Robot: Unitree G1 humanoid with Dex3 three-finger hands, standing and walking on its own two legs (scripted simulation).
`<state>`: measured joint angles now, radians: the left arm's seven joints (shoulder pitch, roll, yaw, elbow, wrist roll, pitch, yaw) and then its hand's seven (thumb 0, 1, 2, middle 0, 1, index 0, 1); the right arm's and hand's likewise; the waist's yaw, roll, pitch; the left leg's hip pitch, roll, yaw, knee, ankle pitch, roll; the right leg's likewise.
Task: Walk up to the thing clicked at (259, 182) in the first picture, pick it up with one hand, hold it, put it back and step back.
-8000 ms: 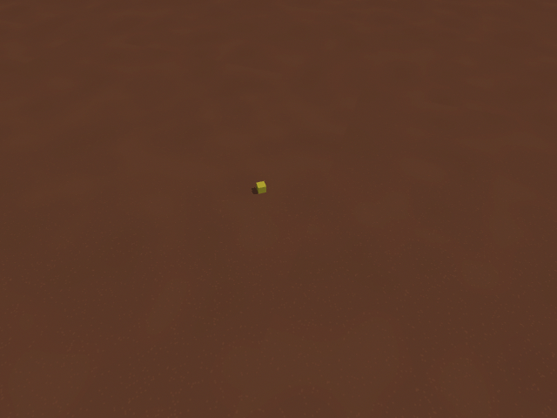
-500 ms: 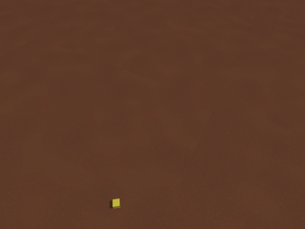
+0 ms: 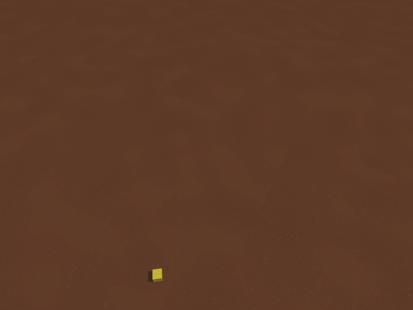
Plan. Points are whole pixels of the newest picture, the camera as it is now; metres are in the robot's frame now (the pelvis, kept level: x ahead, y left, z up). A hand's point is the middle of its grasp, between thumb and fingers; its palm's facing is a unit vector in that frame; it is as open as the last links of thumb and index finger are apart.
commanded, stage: stand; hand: left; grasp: from above
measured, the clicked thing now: (157, 275) +0.39 +0.21 -0.76
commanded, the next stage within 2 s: rise first in 0.24 s
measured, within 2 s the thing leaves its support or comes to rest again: neither
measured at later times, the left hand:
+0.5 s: hand out of the picture +0.12 +0.25 -0.16, palm faces +0.02 -0.94 -0.33, open 7.9 cm
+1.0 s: hand out of the picture +0.12 +0.26 -0.24, palm faces -0.17 -0.87 -0.47, open 13.5 cm
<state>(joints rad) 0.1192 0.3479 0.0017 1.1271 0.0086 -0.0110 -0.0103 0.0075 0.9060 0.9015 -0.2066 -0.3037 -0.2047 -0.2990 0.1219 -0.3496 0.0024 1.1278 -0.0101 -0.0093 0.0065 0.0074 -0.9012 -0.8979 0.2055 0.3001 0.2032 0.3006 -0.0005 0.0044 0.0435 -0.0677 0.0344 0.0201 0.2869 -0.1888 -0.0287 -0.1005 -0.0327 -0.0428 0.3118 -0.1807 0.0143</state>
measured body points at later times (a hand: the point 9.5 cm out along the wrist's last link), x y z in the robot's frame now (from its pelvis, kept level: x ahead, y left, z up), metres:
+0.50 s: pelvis -0.01 +0.00 -0.01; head +0.03 +0.00 +0.44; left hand +0.12 +0.30 -0.14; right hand +0.08 -0.28 -0.14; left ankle -0.02 +0.14 -0.75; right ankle -0.01 -0.13 -0.75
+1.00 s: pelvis -0.02 +0.01 -0.09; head +0.07 +0.02 +0.35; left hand +0.13 +0.30 -0.21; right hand +0.13 -0.24 -0.19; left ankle -0.02 +0.14 -0.75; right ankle -0.01 -0.13 -0.75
